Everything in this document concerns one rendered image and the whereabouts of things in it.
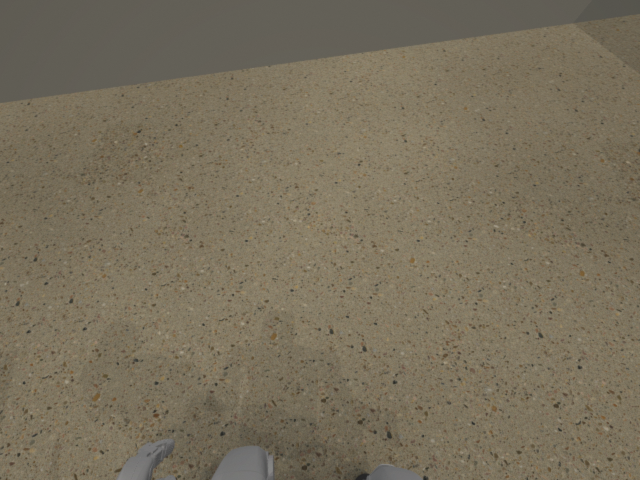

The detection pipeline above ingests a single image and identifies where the robot left thigh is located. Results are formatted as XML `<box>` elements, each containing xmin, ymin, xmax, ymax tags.
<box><xmin>211</xmin><ymin>446</ymin><xmax>275</xmax><ymax>480</ymax></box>

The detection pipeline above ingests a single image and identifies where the left robot hand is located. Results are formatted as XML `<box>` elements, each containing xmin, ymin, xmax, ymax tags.
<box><xmin>116</xmin><ymin>439</ymin><xmax>176</xmax><ymax>480</ymax></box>

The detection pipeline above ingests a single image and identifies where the right robot shin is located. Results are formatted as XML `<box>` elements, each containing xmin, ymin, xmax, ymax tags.
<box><xmin>369</xmin><ymin>464</ymin><xmax>395</xmax><ymax>476</ymax></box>

